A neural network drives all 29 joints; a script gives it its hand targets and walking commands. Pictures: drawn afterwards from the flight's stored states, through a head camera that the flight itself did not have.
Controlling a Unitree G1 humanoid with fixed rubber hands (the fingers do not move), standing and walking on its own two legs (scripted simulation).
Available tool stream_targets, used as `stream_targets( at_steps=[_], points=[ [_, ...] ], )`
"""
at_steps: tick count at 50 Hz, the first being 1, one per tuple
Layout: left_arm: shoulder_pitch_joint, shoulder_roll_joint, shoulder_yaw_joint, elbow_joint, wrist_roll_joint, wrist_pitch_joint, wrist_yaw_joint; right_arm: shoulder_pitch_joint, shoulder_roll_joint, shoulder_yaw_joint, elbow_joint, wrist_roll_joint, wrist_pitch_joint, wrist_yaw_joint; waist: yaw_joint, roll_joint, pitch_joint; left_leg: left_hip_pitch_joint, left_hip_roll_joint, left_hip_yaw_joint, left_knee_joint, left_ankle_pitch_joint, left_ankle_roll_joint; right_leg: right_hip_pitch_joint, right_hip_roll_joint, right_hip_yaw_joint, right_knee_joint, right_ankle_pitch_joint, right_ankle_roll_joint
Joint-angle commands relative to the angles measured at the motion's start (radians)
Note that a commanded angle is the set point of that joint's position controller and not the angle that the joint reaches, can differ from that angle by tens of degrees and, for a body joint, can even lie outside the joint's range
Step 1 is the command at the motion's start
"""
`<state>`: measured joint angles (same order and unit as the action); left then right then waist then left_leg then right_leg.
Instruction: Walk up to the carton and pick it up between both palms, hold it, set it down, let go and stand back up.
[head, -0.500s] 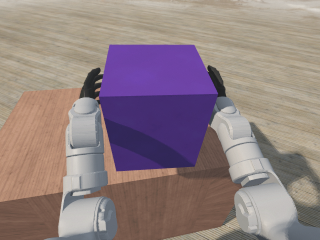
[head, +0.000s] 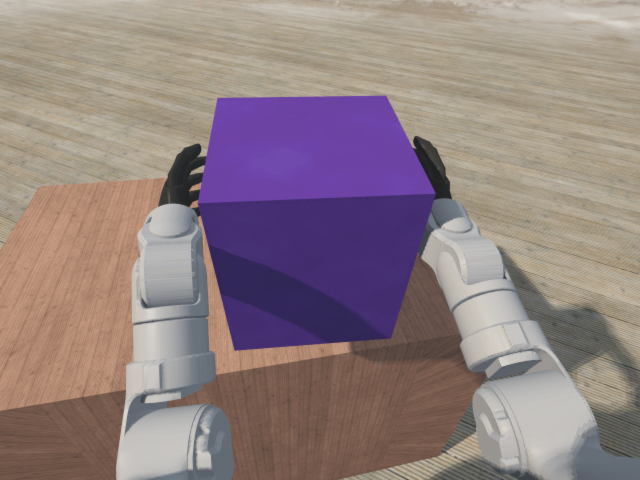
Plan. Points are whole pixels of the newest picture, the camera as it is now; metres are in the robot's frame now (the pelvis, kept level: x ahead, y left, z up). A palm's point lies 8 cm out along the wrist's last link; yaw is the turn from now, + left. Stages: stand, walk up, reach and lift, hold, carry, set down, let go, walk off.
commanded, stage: hold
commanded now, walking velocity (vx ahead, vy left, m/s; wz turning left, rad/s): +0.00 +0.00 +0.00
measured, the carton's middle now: (309, 225) +0.38 +0.01 +0.17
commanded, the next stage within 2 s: none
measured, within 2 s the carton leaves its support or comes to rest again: neither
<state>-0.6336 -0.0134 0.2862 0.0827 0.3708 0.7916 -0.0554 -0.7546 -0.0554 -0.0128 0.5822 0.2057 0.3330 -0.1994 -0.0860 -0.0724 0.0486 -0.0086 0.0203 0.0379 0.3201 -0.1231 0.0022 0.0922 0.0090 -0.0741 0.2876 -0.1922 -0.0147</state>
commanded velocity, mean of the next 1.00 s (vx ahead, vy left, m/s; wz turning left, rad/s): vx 0.00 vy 0.00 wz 0.00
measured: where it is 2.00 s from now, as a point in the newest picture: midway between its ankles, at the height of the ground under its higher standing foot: outside the picture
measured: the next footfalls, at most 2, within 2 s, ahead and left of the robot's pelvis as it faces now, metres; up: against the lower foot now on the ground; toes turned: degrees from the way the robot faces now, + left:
none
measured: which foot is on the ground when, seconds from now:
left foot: down 0.00-1.00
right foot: down 0.00-1.00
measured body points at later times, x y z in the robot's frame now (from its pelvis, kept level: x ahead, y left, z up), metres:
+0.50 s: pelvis +0.00 +0.00 +0.00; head -0.06 +0.03 +0.44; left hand +0.37 +0.16 +0.22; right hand +0.38 -0.14 +0.22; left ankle +0.05 +0.12 -0.75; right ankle +0.00 -0.10 -0.75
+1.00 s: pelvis -0.01 +0.00 +0.00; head -0.06 +0.03 +0.45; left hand +0.37 +0.16 +0.21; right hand +0.38 -0.14 +0.21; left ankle +0.05 +0.12 -0.75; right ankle +0.00 -0.10 -0.75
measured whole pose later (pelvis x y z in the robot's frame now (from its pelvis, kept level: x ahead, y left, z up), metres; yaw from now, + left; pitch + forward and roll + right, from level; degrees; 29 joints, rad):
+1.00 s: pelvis -0.01 +0.00 +0.00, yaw +0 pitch -10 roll +0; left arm -0.67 -0.01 0.30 0.12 0.37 0.78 -0.06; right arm -0.77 -0.05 -0.04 0.60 0.18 0.32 -0.19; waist -0.08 -0.07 0.05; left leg -0.02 0.02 0.04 0.31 -0.11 0.00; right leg 0.07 0.01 -0.07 0.30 -0.19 -0.02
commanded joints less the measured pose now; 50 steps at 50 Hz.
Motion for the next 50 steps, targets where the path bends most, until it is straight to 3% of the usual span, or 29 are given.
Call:
stream_targets(
  at_steps=[1,4,5,7,8,10,14,16,19,21,22,23,24,26,28,30,31,32,34,35,36,38,40,42,44,46,48,50],
  points=[
    [-0.665,-0.502,-0.460,-0.121,-0.186,-0.080,-0.116,-0.726,0.548,0.317,-0.322,0.072,-0.059,0.092,-0.011,0.092,-0.407,0.207,-0.036,-0.008,0.000,0.211,-0.010,-0.110,0.038,-0.016,-0.048,0.171,0.067],
    [-0.651,-0.507,-0.465,-0.105,-0.188,-0.071,-0.111,-0.722,0.530,0.312,-0.310,0.066,-0.052,0.094,-0.024,0.103,-0.375,0.212,-0.040,-0.006,0.001,0.183,-0.012,-0.130,0.035,-0.017,-0.055,0.150,0.061],
    [-0.663,-0.497,-0.440,-0.070,-0.176,-0.068,-0.112,-0.735,0.526,0.298,-0.287,0.052,-0.052,0.097,-0.004,0.090,-0.333,0.181,-0.032,-0.004,-0.018,0.140,-0.006,-0.137,0.035,-0.017,-0.057,0.116,0.059],
    [-0.622,-0.504,-0.424,-0.061,-0.159,-0.059,-0.122,-0.695,0.527,0.276,-0.254,0.039,-0.047,0.099,-0.012,0.088,-0.329,0.179,-0.029,-0.002,-0.030,0.120,0.004,-0.118,0.029,-0.014,-0.056,0.112,0.060],
    [-0.647,-0.485,-0.420,-0.069,-0.164,-0.064,-0.122,-0.713,0.533,0.285,-0.253,0.046,-0.049,0.103,0.000,0.078,-0.324,0.167,-0.033,-0.001,-0.035,0.100,0.014,-0.131,0.027,-0.008,-0.060,0.101,0.059],
    [-0.647,-0.496,-0.415,-0.073,-0.167,-0.066,-0.124,-0.735,0.539,0.287,-0.267,0.057,-0.055,0.103,0.000,0.094,-0.354,0.172,-0.034,0.003,-0.020,0.144,0.012,-0.117,0.028,-0.012,-0.049,0.146,0.067],
    [-0.639,-0.479,-0.389,-0.043,-0.160,-0.067,-0.129,-0.730,0.541,0.290,-0.263,0.050,-0.051,0.097,0.005,0.054,-0.370,0.186,-0.038,0.013,-0.014,0.162,0.011,-0.086,0.034,-0.013,-0.055,0.165,0.070],
    [-0.657,-0.492,-0.434,-0.102,-0.180,-0.075,-0.122,-0.717,0.544,0.305,-0.283,0.062,-0.058,0.094,-0.017,0.077,-0.406,0.225,-0.042,0.008,-0.003,0.209,-0.001,-0.086,0.034,-0.017,-0.050,0.204,0.068],
    [-0.642,-0.495,-0.437,-0.099,-0.174,-0.070,-0.120,-0.715,0.549,0.322,-0.291,0.076,-0.057,0.091,0.003,0.097,-0.378,0.214,-0.042,-0.001,0.006,0.233,-0.001,-0.096,0.027,-0.005,-0.043,0.237,0.069],
    [-0.617,-0.489,-0.421,-0.087,-0.155,-0.062,-0.125,-0.704,0.528,0.318,-0.279,0.069,-0.052,0.089,-0.012,0.078,-0.366,0.216,-0.039,0.003,-0.001,0.212,0.003,-0.080,0.029,-0.007,-0.051,0.215,0.069],
    [-0.606,-0.474,-0.398,-0.063,-0.143,-0.059,-0.127,-0.699,0.537,0.311,-0.263,0.067,-0.050,0.091,0.011,0.079,-0.334,0.189,-0.040,0.009,-0.008,0.172,0.004,-0.078,0.029,-0.006,-0.052,0.176,0.069],
    [-0.612,-0.470,-0.385,-0.047,-0.143,-0.058,-0.130,-0.701,0.526,0.297,-0.258,0.053,-0.046,0.092,0.000,0.062,-0.302,0.163,-0.035,0.008,-0.022,0.132,0.010,-0.088,0.027,-0.005,-0.059,0.143,0.068],
    [-0.627,-0.471,-0.399,-0.086,-0.162,-0.064,-0.133,-0.727,0.537,0.318,-0.307,0.065,-0.054,0.090,0.001,0.054,-0.351,0.170,-0.042,0.019,-0.009,0.161,0.021,-0.077,0.025,-0.008,-0.051,0.190,0.074],
    [-0.653,-0.487,-0.440,-0.128,-0.185,-0.071,-0.129,-0.725,0.559,0.326,-0.324,0.081,-0.057,0.088,-0.005,0.081,-0.382,0.189,-0.047,0.009,0.000,0.210,0.006,-0.076,0.033,-0.003,-0.043,0.232,0.072],
    [-0.705,-0.491,-0.457,-0.119,-0.192,-0.074,-0.121,-0.725,0.537,0.300,-0.275,0.067,-0.048,0.090,-0.021,0.109,-0.358,0.198,-0.042,0.005,-0.008,0.178,-0.006,-0.113,0.030,-0.005,-0.051,0.171,0.064],
    [-0.691,-0.482,-0.417,-0.047,-0.171,-0.074,-0.122,-0.715,0.550,0.264,-0.212,0.037,-0.041,0.102,-0.009,0.088,-0.278,0.168,-0.032,0.005,-0.039,0.091,-0.005,-0.161,0.029,-0.017,-0.067,0.076,0.064],
    [-0.673,-0.481,-0.400,-0.033,-0.160,-0.069,-0.127,-0.724,0.548,0.268,-0.215,0.039,-0.046,0.107,0.000,0.063,-0.291,0.163,-0.036,0.014,-0.041,0.058,0.013,-0.149,0.026,-0.012,-0.069,0.062,0.065],
    [-0.662,-0.478,-0.383,-0.013,-0.146,-0.065,-0.127,-0.722,0.528,0.254,-0.196,0.025,-0.046,0.111,0.003,0.084,-0.262,0.135,-0.030,0.005,-0.058,0.019,0.019,-0.145,0.025,-0.011,-0.065,0.024,0.059],
    [-0.665,-0.492,-0.398,-0.041,-0.154,-0.064,-0.127,-0.738,0.533,0.258,-0.240,0.025,-0.059,0.110,-0.008,0.085,-0.321,0.158,-0.035,0.009,-0.042,0.085,0.015,-0.121,0.025,-0.013,-0.059,0.085,0.058],
    [-0.683,-0.497,-0.408,-0.062,-0.171,-0.070,-0.125,-0.742,0.543,0.280,-0.256,0.040,-0.064,0.110,0.004,0.080,-0.357,0.176,-0.037,0.012,-0.024,0.132,0.010,-0.110,0.032,-0.017,-0.053,0.122,0.064],
    [-0.673,-0.504,-0.419,-0.042,-0.169,-0.069,-0.124,-0.755,0.544,0.276,-0.261,0.042,-0.064,0.104,-0.008,0.086,-0.348,0.194,-0.042,0.006,-0.018,0.133,0.011,-0.121,0.024,-0.007,-0.060,0.139,0.066],
    [-0.679,-0.498,-0.400,-0.026,-0.159,-0.072,-0.125,-0.759,0.549,0.273,-0.236,0.041,-0.063,0.101,0.004,0.075,-0.343,0.180,-0.042,0.010,-0.025,0.127,0.007,-0.108,0.028,-0.009,-0.057,0.133,0.067],
    [-0.668,-0.490,-0.409,-0.070,-0.161,-0.075,-0.122,-0.721,0.551,0.278,-0.235,0.040,-0.060,0.099,-0.010,0.074,-0.372,0.208,-0.038,0.006,-0.010,0.181,0.010,-0.108,0.030,-0.009,-0.051,0.174,0.070],
    [-0.667,-0.499,-0.426,-0.084,-0.167,-0.071,-0.123,-0.706,0.546,0.286,-0.241,0.047,-0.064,0.097,-0.020,0.098,-0.387,0.211,-0.040,0.008,-0.007,0.180,-0.003,-0.095,0.030,-0.019,-0.054,0.161,0.066],
    [-0.645,-0.476,-0.392,-0.029,-0.148,-0.069,-0.125,-0.733,0.542,0.276,-0.242,0.041,-0.059,0.094,-0.004,0.066,-0.349,0.181,-0.036,0.007,-0.022,0.132,0.015,-0.115,0.022,-0.011,-0.060,0.148,0.068],
    [-0.672,-0.491,-0.406,-0.051,-0.160,-0.078,-0.122,-0.755,0.539,0.281,-0.266,0.050,-0.067,0.101,-0.003,0.083,-0.364,0.167,-0.039,0.010,-0.029,0.107,0.015,-0.109,0.027,-0.014,-0.054,0.116,0.064],
    [-0.677,-0.491,-0.406,-0.025,-0.168,-0.081,-0.117,-0.772,0.536,0.285,-0.271,0.038,-0.070,0.102,-0.008,0.074,-0.369,0.184,-0.038,0.012,-0.016,0.129,0.012,-0.120,0.027,-0.010,-0.046,0.146,0.067],
    [-0.676,-0.495,-0.451,-0.086,-0.183,-0.090,-0.109,-0.736,0.554,0.311,-0.298,0.056,-0.074,0.101,-0.017,0.075,-0.413,0.216,-0.041,0.001,-0.002,0.180,0.010,-0.118,0.024,-0.007,-0.044,0.195,0.072]
  ],
)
